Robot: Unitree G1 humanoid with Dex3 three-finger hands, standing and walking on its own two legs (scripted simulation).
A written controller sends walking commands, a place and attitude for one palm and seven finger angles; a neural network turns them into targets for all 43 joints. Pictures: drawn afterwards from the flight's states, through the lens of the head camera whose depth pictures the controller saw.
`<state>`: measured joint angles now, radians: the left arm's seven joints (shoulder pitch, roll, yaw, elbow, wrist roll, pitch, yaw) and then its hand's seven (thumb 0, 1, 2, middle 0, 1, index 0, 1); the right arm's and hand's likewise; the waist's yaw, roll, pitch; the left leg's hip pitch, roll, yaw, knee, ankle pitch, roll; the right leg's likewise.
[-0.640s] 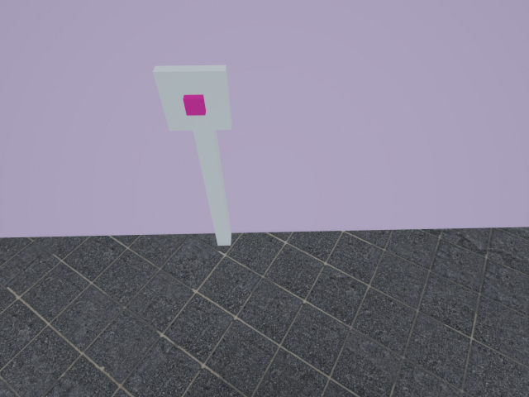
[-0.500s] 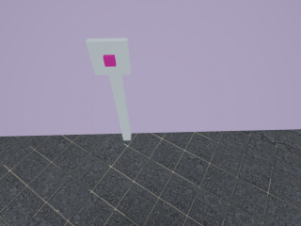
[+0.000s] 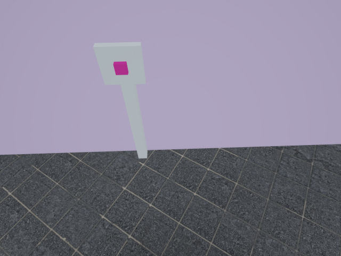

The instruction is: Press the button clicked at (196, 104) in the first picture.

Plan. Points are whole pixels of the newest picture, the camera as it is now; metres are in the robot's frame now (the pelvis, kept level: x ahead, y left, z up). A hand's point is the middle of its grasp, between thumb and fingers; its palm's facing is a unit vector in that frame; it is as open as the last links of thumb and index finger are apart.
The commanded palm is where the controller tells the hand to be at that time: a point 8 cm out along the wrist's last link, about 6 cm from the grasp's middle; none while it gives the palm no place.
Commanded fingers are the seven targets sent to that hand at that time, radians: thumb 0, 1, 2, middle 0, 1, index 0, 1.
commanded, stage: look at it before walking up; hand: left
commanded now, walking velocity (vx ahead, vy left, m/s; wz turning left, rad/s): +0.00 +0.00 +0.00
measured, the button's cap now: (121, 67) +0.79 +0.25 -0.01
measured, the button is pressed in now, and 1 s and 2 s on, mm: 0 0 0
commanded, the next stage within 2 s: take the last steps up to it in 0.30 s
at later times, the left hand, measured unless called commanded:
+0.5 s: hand out of the picture +0.05 +0.21 -0.17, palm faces +0.01 -0.96 -0.28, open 7.3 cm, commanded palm none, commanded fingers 0.00 0.90 0.90 -0.20 -0.30 -0.20 -0.30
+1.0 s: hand (106, 254) +0.15 +0.19 -0.18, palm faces +0.10 -0.97 -0.21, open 7.2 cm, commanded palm none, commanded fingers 0.00 0.90 0.90 -0.20 -0.30 -0.20 -0.30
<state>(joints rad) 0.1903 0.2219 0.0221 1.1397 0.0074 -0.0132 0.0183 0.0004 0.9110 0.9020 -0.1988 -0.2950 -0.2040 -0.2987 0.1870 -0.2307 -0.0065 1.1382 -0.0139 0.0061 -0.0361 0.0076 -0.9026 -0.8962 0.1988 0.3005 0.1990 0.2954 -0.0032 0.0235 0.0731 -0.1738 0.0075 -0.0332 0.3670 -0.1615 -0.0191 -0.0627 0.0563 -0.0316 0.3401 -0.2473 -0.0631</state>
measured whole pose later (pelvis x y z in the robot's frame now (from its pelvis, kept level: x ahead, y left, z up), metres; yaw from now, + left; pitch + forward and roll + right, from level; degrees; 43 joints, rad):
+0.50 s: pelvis +0.01 +0.00 +0.00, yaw +0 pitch -1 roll +0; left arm 0.18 0.23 0.02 1.14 0.01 -0.01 0.02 0.00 0.91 0.90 -0.20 -0.30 -0.20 -0.30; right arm 0.18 -0.24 -0.01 1.14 -0.02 0.01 -0.04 0.01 -0.90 -0.90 0.20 0.30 0.20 0.30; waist 0.00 0.02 0.06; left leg -0.17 0.01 -0.03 0.37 -0.18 -0.02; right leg -0.05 0.06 -0.03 0.33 -0.25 -0.06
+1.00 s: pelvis +0.13 +0.00 -0.01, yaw +5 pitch +0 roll +0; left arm 0.21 0.17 0.07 1.06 0.02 -0.01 -0.02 0.02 0.95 0.90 -0.20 -0.29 -0.20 -0.30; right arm 0.46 -0.09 -0.02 1.19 -0.03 -0.04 -0.03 0.01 -0.90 -0.90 0.20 0.30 0.20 0.30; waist -0.02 0.03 0.09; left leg -0.07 0.05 0.04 0.44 -0.36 -0.02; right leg -0.43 -0.08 -0.09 0.71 -0.29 -0.03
